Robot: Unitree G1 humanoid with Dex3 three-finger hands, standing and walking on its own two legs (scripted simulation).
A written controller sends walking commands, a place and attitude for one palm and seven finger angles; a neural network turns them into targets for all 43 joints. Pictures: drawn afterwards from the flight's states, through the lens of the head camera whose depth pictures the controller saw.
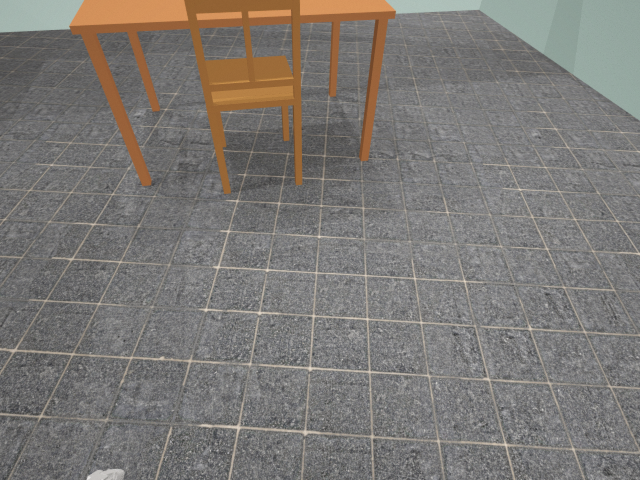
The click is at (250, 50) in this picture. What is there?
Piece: chair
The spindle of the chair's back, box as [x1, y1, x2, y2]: [242, 12, 254, 81]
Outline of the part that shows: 242,12 249,81 253,81 254,75 247,12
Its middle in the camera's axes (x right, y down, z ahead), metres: -0.27 -0.70 +1.41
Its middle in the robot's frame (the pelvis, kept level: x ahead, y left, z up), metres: +1.51 +0.34 -0.10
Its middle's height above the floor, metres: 0.67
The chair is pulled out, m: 0.00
